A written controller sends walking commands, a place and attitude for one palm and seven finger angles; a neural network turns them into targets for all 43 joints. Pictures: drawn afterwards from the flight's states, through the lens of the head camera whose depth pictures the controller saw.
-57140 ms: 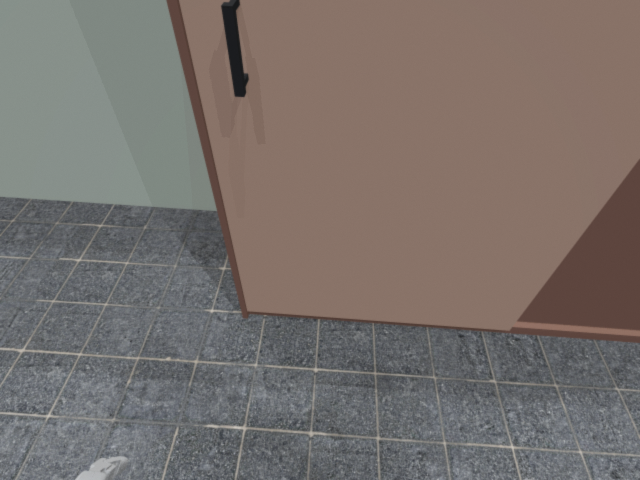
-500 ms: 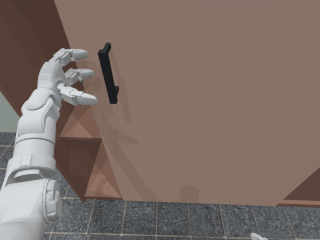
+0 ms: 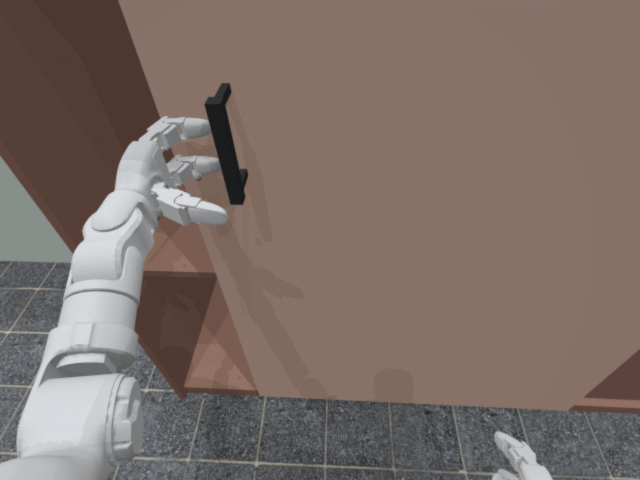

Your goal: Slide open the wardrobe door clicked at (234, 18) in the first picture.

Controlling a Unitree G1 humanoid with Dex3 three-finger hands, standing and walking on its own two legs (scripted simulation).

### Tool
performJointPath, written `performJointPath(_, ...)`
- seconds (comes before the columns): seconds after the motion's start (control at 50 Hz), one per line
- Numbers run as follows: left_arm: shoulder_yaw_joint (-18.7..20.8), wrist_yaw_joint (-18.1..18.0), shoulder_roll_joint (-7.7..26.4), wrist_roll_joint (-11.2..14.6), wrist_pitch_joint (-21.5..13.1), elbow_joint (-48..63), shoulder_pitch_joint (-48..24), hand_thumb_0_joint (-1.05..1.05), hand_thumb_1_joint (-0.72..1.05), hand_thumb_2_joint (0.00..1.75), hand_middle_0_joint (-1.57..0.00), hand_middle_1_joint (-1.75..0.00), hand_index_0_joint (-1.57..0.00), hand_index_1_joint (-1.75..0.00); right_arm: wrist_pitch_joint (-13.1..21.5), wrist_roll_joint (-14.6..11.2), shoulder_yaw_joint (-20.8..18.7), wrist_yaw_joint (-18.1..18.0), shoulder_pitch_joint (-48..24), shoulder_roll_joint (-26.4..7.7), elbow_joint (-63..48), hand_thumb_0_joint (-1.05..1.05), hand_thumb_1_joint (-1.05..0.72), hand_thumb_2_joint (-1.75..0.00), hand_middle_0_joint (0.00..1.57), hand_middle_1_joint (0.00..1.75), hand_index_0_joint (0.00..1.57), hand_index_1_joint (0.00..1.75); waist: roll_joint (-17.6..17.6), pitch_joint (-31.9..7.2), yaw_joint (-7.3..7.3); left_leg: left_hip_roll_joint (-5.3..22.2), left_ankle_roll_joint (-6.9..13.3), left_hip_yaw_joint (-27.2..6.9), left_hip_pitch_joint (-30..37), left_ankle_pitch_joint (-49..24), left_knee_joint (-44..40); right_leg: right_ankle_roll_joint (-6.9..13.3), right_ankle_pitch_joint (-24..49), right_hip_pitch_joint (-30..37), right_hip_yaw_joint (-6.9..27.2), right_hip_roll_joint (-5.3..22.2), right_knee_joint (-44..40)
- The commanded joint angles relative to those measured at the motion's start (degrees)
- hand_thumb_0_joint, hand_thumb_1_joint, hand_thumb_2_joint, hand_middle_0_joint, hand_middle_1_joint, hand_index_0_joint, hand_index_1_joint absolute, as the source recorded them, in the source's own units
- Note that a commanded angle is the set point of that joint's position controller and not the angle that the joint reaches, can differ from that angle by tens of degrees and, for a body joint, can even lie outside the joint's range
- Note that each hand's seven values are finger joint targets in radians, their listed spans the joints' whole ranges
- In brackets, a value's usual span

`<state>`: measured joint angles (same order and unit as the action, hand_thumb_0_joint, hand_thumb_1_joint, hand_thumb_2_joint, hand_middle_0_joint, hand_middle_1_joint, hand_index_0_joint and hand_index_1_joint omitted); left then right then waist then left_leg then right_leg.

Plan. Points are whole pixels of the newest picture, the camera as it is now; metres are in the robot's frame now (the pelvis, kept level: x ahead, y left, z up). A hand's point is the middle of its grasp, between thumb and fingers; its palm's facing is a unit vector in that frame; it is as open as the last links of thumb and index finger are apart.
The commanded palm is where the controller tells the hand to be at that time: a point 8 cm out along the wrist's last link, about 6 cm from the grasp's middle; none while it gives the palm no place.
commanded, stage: feel for the door with the fingertips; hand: left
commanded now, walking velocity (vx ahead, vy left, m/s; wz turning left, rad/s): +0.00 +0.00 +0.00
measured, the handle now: (230, 146) +0.48 +0.14 +0.20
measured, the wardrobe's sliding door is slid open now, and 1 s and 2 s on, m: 0.25 0.25 0.25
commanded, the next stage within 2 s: slide the fingers in behind the handle in 0.68 s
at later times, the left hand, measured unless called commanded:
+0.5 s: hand (204, 164) +0.43 +0.16 +0.20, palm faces +0.01 -1.00 +0.00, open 14.0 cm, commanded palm +0.41 +0.21 +0.20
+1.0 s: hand (207, 163) +0.43 +0.16 +0.20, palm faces +0.00 -1.00 +0.01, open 13.9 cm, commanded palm +0.41 +0.21 +0.20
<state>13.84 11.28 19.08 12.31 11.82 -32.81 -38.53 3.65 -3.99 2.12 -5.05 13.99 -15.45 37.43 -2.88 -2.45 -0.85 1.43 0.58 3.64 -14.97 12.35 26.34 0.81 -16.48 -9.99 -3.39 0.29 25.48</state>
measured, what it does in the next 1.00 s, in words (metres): stands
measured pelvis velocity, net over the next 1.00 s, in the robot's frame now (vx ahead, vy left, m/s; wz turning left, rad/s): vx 0.00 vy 0.00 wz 0.00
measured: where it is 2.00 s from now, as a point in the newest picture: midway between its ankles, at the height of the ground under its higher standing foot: outside the picture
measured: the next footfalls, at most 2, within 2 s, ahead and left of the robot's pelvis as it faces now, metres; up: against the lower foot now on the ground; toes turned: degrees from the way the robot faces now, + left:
none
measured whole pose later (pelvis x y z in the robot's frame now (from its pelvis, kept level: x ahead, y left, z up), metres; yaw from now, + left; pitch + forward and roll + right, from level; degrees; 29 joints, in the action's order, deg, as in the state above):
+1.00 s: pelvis +0.00 +0.00 +0.00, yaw +0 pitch +1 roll +0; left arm 14.2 9.3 19.5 10.2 8.1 -42.9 -45.1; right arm 2.5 -3.5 1.7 -4.7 17.2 -15.2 39.5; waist -2.3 -2.9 -1.9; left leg 1.7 0.4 3.6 -15.4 11.8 25.8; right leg 1.0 -16.0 -10.6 -3.3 -0.1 25.1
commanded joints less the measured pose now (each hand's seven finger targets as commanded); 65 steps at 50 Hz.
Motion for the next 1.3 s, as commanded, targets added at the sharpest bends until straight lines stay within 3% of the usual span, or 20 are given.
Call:
performJointPath(0.0, 1.50, -2.32, 9.82, 0.58, -7.36, 17.24, -31.73, 0.00, -0.50, 0.30, -0.30, -1.20, -0.30, -1.20, 2.91, 0.41, -2.40, -0.28, -3.62, -6.70, -6.79, 0.00, -0.90, -0.90, 0.20, 0.30, 0.20, 0.30, 3.68, -17.88, -0.62, -0.30, 2.27, -3.57, 14.60, -14.78, -0.56, 0.62, 20.65, -0.74, 2.02, -1.14, -2.54)
performJointPath(0.06, 5.19, -3.94, 14.12, -1.28, -5.26, 12.70, -27.72, 0.00, -0.50, 0.30, -0.30, -1.20, -0.30, -1.20, 1.64, 0.70, -2.22, -0.26, -3.46, -7.01, -6.03, 0.00, -0.90, -0.90, 0.20, 0.30, 0.20, 0.30, 3.08, -15.88, 0.78, -0.52, 2.19, -3.00, 11.81, -13.38, -1.41, 0.60, 19.73, 0.43, 2.15, -0.82, -3.03)
performJointPath(0.16, 1.78, -4.10, 11.10, -2.31, -2.68, 10.62, -30.13, 0.00, -0.50, 0.30, -0.30, -1.20, -0.30, -1.20, 0.46, 0.47, -1.97, -0.47, -4.03, -6.59, -6.53, 0.00, -0.90, -0.90, 0.20, 0.30, 0.20, 0.30, 0.83, -13.06, -0.01, -0.51, 2.16, -2.81, 11.08, -11.46, -2.14, 0.78, 17.76, -0.49, 2.19, -0.67, -4.19)
performJointPath(0.3, 1.86, -2.35, 10.08, -0.44, -5.91, 13.11, -31.50, 0.00, -0.50, 0.30, -0.30, -1.20, -0.30, -1.20, 1.51, 0.66, -2.69, -0.68, -2.65, -6.87, -6.27, 0.00, -0.90, -0.90, 0.20, 0.30, 0.20, 0.30, 4.56, -17.99, -0.48, -0.45, 2.32, -3.04, 14.34, -16.86, -1.23, 0.81, 23.64, 1.63, 2.03, -1.12, -3.10)
performJointPath(0.42, 2.38, -2.74, 11.80, -1.71, -3.88, 6.79, -32.07, 0.00, -0.50, 0.30, -0.30, -1.20, -0.30, -1.20, 0.87, 0.56, -2.66, -0.61, -1.91, -7.29, -5.08, 0.00, -0.90, -0.90, 0.20, 0.30, 0.20, 0.30, 4.07, -12.60, -0.86, -0.73, 2.45, -2.68, 10.60, -11.61, -1.88, 0.49, 19.11, -1.08, 2.21, -0.78, -4.25)
performJointPath(0.48, 2.80, -3.10, 12.65, -2.05, -4.94, 9.15, -34.04, 0.00, -0.50, 0.30, -0.30, -1.20, -0.30, -1.20, 0.88, 0.63, -2.79, -0.56, -2.04, -7.05, -5.52, 0.00, -0.90, -0.90, 0.20, 0.30, 0.20, 0.30, 0.36, -15.37, -0.54, -0.84, 2.37, -2.61, 12.24, -13.58, -1.49, 0.84, 20.39, 0.00, 2.40, -0.69, -3.85)
performJointPath(0.52, 2.94, -3.03, 12.83, -1.69, -6.65, 11.92, -35.63, 0.00, -0.50, 0.30, -0.30, -1.20, -0.30, -1.20, 1.31, 0.79, -3.04, -0.43, -1.47, -7.06, -5.66, 0.00, -0.90, -0.90, 0.20, 0.30, 0.20, 0.30, 0.81, -18.74, -0.70, -0.72, 2.26, -2.94, 14.10, -16.22, -1.05, 1.01, 22.84, 1.25, 2.32, -0.94, -3.25)
performJointPath(0.56, 2.86, -2.64, 12.07, -0.91, -7.90, 12.17, -33.88, 0.00, -0.50, 0.30, -0.30, -1.20, -0.30, -1.20, 1.61, 0.78, -3.18, -0.39, -1.46, -7.19, -5.77, 0.00, -0.90, -0.90, 0.20, 0.30, 0.20, 0.30, 2.58, -19.12, -0.69, -0.56, 2.45, -2.89, 14.49, -17.43, -0.88, 0.83, 24.36, 1.79, 2.27, -1.09, -3.06)
performJointPath(0.68, 2.20, -2.39, 12.38, -1.97, -6.05, 2.57, -35.02, 0.00, -0.50, 0.30, -0.30, -1.20, -0.30, -1.20, 1.16, 0.64, -2.97, -0.57, -0.37, -7.68, -4.19, 0.00, -0.90, -0.90, 0.20, 0.30, 0.20, 0.30, 4.58, -12.52, -1.64, -0.62, 2.53, -2.64, 10.17, -11.71, -1.61, 0.35, 19.82, -1.65, 2.20, -0.81, -3.98)
performJointPath(0.74, 2.32, -2.68, 12.41, -2.58, -5.85, 2.08, -34.23, 0.00, -0.50, 0.30, -0.30, -1.20, -0.30, -1.20, 0.94, 0.68, -3.07, -0.32, -0.18, -7.67, -4.61, 0.00, -0.90, -0.90, 0.20, 0.30, 0.20, 0.30, 2.08, -13.79, -1.03, -0.69, 2.45, -2.61, 10.90, -11.95, -1.39, 0.60, 18.98, -1.74, 2.26, -0.79, -4.05)
performJointPath(0.78, 0.34, -2.56, 10.39, -2.33, -6.17, 2.38, -37.03, 0.00, -0.50, 0.30, -0.30, -1.20, -0.30, -1.20, 1.04, 0.58, -3.03, -0.27, -0.20, -7.40, -4.64, 0.00, -0.90, -0.90, 0.20, 0.30, 0.20, 0.30, 2.04, -13.94, -2.07, -0.73, 2.42, -2.82, 10.88, -10.93, -1.26, 0.50, 18.14, -2.69, 2.31, -0.76, -4.02)
performJointPath(0.84, 2.01, -2.37, 11.51, -1.86, -6.93, 1.15, -33.96, 0.00, -0.50, 0.30, -0.30, -1.20, -0.30, -1.20, 1.20, 0.63, -3.29, -0.17, 0.48, -7.86, -4.82, 0.00, -0.90, -0.90, 0.20, 0.30, 0.20, 0.30, 5.29, -14.96, -1.33, -0.62, 2.54, -2.91, 10.49, -11.08, -1.24, 0.58, 18.30, -1.35, 2.07, -0.98, -3.81)
performJointPath(0.92, 2.27, -1.89, 11.79, -1.49, -7.32, 0.99, -33.69, 0.00, -0.50, 0.30, -0.30, -1.20, -0.30, -1.20, 1.29, 0.47, -3.08, -0.17, 0.14, -7.66, -5.10, 0.00, -0.90, -0.90, 0.20, 0.30, 0.20, 0.30, 6.17, -14.21, -1.08, -0.69, 2.61, -2.71, 9.37, -9.81, -1.52, 0.42, 17.91, -1.28, 2.34, -0.88, -3.84)
performJointPath(1.04, 4.55, -2.58, 15.29, -1.70, -10.27, 10.18, -35.85, 0.00, -0.50, 0.30, -0.30, -1.20, -0.30, -1.20, 1.82, 0.63, -3.02, -0.24, -0.82, -7.39, -6.25, 0.00, -0.90, -0.90, 0.20, 0.30, 0.20, 0.30, 1.92, -18.51, -0.21, -0.59, 2.73, -2.54, 12.21, -12.41, -1.30, 0.64, 19.55, 1.00, 2.84, -0.94, -3.51)
performJointPath(1.06, 3.46, -2.63, 13.73, -1.66, -10.59, 11.83, -35.47, 0.00, -0.50, 0.30, -0.30, -1.20, -0.30, -1.20, 2.08, 0.63, -2.90, -0.11, -1.33, -6.99, -6.50, 0.00, -0.90, -0.90, 0.20, 0.30, 0.20, 0.30, -0.32, -19.30, -0.07, -0.62, 2.62, -2.65, 13.16, -13.69, -1.23, 0.82, 20.54, 1.19, 2.87, -0.93, -3.27)
performJointPath(1.1, 2.12, -2.53, 11.89, -1.47, -10.39, 12.21, -33.99, 0.00, -0.50, 0.30, -0.30, -1.20, -0.30, -1.20, 2.19, 0.48, -2.87, -0.01, -1.59, -6.78, -6.24, 0.00, -0.90, -0.90, 0.20, 0.30, 0.20, 0.30, -0.45, -18.34, -0.47, -0.50, 2.45, -2.55, 13.67, -14.12, -1.14, 0.88, 20.77, 0.61, 2.61, -1.18, -3.40)
performJointPath(1.18, -0.82, -2.33, 7.67, -0.88, -7.12, 9.86, -31.09, 0.00, -0.50, 0.30, -0.30, -1.20, -0.30, -1.20, 2.11, 0.04, -2.87, -0.02, -2.33, -6.98, -5.94, 0.00, -0.90, -0.90, 0.20, 0.30, 0.20, 0.30, 1.69, -13.77, -0.94, -0.28, 2.36, -2.82, 12.45, -11.32, -1.87, 0.68, 17.54, -1.94, 1.96, -1.46, -4.32)
performJointPath(1.22, -1.21, -2.63, 6.99, -0.78, -5.29, 8.99, -32.03, 0.00, -0.50, 0.30, -0.30, -1.20, -0.30, -1.20, 1.98, 0.10, -2.85, -0.11, -2.38, -7.05, -5.61, 0.00, -0.90, -0.90, 0.20, 0.30, 0.20, 0.30, 2.48, -12.70, -1.11, -0.29, 2.31, -3.08, 11.88, -10.04, -2.19, 0.63, 16.06, -2.84, 1.86, -1.42, -4.68)
performJointPath(1.24, 1.22, -3.14, 9.12, -0.79, -4.77, 8.36, -30.33, 0.00, -0.50, 0.30, -0.30, -1.20, -0.30, -1.20, 1.87, 0.34, -3.00, -0.16, -2.03, -7.48, -5.38, 0.00, -0.90, -0.90, 0.20, 0.30, 0.20, 0.30, 4.71, -13.12, -0.45, -0.30, 2.45, -3.12, 11.72, -10.88, -2.11, 0.64, 16.81, -1.66, 1.72, -1.46, -4.76)
performJointPath(1.28, 0.20, -3.73, 8.27, -0.97, -4.02, 9.54, -32.55, 0.00, -0.50, 0.30, -0.30, -1.20, -0.30, -1.20, 1.51, 0.32, -2.70, -0.28, -2.69, -7.14, -5.66, 0.00, -0.90, -0.90, 0.20, 0.30, 0.20, 0.30, 4.14, -13.90, -0.71, -0.55, 2.38, -3.14, 11.63, -10.87, -2.21, 0.63, 16.98, -1.40, 1.85, -1.24, -4.44)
